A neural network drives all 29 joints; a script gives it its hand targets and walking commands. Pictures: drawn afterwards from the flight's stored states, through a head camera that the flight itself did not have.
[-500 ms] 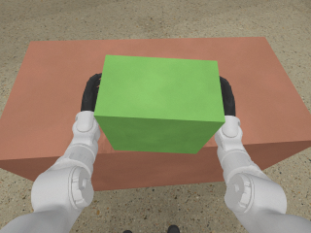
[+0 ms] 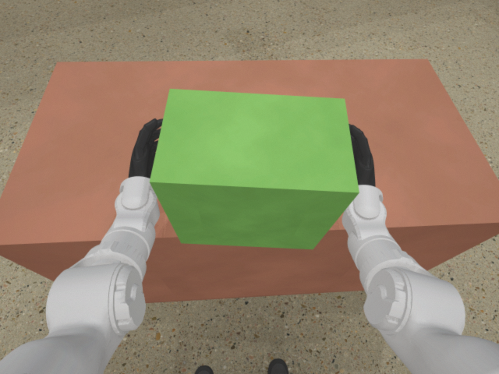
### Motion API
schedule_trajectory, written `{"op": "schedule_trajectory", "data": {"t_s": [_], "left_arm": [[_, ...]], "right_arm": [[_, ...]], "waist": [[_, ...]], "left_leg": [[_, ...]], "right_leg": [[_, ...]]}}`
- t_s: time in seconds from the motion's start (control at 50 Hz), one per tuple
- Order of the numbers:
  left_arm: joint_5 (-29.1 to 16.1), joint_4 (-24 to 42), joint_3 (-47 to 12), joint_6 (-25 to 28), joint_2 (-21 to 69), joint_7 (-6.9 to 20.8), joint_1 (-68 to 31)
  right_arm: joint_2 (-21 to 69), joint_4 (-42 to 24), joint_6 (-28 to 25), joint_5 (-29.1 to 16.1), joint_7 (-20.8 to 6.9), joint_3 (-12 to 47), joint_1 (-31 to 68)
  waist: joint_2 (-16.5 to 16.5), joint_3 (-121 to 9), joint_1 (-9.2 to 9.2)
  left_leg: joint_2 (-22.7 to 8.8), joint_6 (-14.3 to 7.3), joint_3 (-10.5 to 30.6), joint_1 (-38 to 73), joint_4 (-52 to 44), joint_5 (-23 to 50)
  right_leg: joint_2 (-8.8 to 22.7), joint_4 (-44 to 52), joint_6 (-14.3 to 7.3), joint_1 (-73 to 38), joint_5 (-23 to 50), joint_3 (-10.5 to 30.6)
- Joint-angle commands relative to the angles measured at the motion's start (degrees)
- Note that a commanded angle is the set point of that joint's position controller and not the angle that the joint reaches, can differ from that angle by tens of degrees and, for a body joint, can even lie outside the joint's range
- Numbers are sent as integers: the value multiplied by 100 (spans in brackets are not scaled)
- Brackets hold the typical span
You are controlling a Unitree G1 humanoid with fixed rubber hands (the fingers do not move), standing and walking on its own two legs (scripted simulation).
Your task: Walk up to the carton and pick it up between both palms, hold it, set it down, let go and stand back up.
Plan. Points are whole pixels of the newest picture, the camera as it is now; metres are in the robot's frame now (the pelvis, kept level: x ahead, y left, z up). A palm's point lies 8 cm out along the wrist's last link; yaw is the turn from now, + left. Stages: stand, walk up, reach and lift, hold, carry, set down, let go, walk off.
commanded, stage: reach and lift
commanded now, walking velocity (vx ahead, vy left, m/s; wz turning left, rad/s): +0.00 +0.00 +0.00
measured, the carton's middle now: (251, 180) +0.42 +0.00 +0.00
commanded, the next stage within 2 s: none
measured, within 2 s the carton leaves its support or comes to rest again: leaves its support in 0.20 s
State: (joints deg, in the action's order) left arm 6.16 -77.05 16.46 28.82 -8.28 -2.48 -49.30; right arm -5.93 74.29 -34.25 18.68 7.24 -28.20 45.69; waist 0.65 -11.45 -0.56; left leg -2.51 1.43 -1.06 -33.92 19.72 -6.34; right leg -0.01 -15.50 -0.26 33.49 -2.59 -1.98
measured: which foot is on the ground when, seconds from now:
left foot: down 0.00-1.00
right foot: down 0.00-1.00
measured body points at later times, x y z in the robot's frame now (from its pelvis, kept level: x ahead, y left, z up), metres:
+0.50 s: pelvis +0.01 +0.01 +0.01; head +0.02 +0.00 +0.46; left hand +0.43 +0.19 +0.12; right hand +0.43 -0.17 +0.12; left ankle +0.01 +0.13 -0.74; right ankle +0.03 -0.12 -0.74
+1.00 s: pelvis +0.00 +0.00 +0.01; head -0.03 +0.02 +0.46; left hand +0.39 +0.19 +0.16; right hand +0.39 -0.18 +0.16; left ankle +0.01 +0.13 -0.74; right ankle +0.03 -0.12 -0.74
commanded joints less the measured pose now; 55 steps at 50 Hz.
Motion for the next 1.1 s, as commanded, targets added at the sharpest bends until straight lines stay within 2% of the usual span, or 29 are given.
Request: {"op": "schedule_trajectory", "data": {"t_s": [0.0,0.1,0.18,0.28,0.34,0.36,0.38,0.44,0.5,0.54,0.62,0.68,0.74,0.84,0.98,1.08], "left_arm": [[200,813,-1423,271,3296,619,-3291],[-278,1066,-1930,266,3496,660,-3311],[-584,1552,-2289,210,3714,668,-3377],[-930,2494,-2778,-20,3897,617,-3544],[-1045,2947,-2933,-342,3989,609,-3596],[-996,2984,-2889,-504,3962,631,-3512],[-964,3069,-2863,-699,3980,651,-3441],[-857,3249,-2619,-1310,3873,749,-3429],[-816,3610,-2543,-1827,4023,793,-3574],[-789,3904,-2548,-2146,4190,800,-3586],[-530,4225,-2345,-2809,4260,828,-3421],[-282,4613,-2229,-3338,4270,860,-3255],[-39,4826,-2084,-3831,4225,914,-3015],[177,5264,-1975,-4452,4062,1032,-2530],[-41,6207,-2422,-4866,4014,994,-2355],[-14,6494,-2378,-5258,3755,1100,-1957]], "right_arm": [[2966,-347,-359,443,-1009,2151,3268],[3204,-688,-182,-180,-930,2903,3242],[3525,-1418,135,-700,-855,3522,3296],[3842,-2373,718,-1359,-788,4222,3194],[3930,-2909,1210,-1730,-738,4562,3152],[3898,-3022,1399,-1835,-724,4638,3127],[3867,-3017,1613,-1958,-704,4674,3016],[3763,-3091,2192,-2218,-664,4563,3000],[3639,-3257,2558,-2360,-683,4350,3200],[3593,-3477,2713,-2452,-707,4265,3348],[3383,-3628,2993,-2573,-774,4043,3536],[3122,-3541,3175,-2581,-834,3742,3477],[2924,-3460,3307,-2526,-894,3479,3429],[2846,-3883,3432,-2548,-917,3463,3426],[3125,-5003,3594,-2747,-870,4011,3545],[3151,-5515,3932,-2851,-768,4307,3397]], "waist": [[-121,-3813,-45],[-138,-3996,49],[-151,-4080,96],[-189,-4090,199],[-137,-3717,273],[-118,-3447,225],[-72,-3119,293],[101,-2449,265],[35,-2103,299],[-72,-2069,328],[-203,-1730,276],[-430,-1419,304],[-446,-1008,336],[-292,-910,289],[-159,-1383,309],[136,-1158,294]], "left_leg": [[296,145,-500,1476,233,1392],[338,197,-338,1523,429,1891],[383,190,-178,1542,496,2082],[422,199,12,1839,557,2279],[448,168,107,1959,483,2138],[450,133,117,1958,425,1990],[447,116,139,2029,348,1894],[436,38,141,2180,132,1506],[407,86,138,2562,19,1396],[395,140,134,2861,15,1554],[366,195,100,3237,-82,1676],[345,277,53,3540,-194,1570],[331,245,1,3558,-355,1247],[402,148,-115,3512,-438,1065],[526,59,-98,3459,-301,1268],[594,-92,-104,3168,-377,884]], "right_leg": [[-149,-495,24,-2678,1820,-337],[-200,-672,63,-2990,2646,-257],[-209,-775,106,-3311,2992,-103],[-220,-781,130,-3423,2936,25],[-202,-672,124,-3481,2575,99],[-195,-616,118,-3495,2336,117],[-195,-551,105,-3492,2137,124],[-178,-311,112,-3492,1358,151],[-199,-120,27,-3302,724,86],[-232,-43,-18,-3259,603,41],[-266,114,-34,-3358,469,-11],[-299,264,-68,-3291,68,-89],[-293,360,-63,-3341,-217,-141],[-268,339,55,-3733,-107,-173],[-262,145,180,-4033,544,-170],[-228,76,263,-4228,589,-135]]}}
